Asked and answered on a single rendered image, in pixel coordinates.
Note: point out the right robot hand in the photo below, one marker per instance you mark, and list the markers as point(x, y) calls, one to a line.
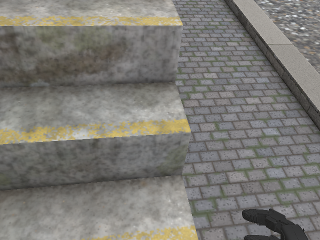
point(274, 221)

